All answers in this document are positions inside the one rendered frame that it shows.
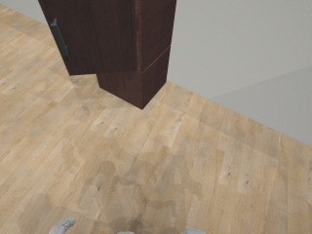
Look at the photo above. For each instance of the handle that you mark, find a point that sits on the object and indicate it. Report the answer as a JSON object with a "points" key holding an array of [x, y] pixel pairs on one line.
{"points": [[55, 28]]}

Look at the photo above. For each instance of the left robot hand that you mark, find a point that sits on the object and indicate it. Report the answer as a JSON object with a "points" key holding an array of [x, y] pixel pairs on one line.
{"points": [[62, 226]]}

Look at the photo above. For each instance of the cupboard door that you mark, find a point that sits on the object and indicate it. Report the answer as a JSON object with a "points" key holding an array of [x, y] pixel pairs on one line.
{"points": [[100, 35]]}

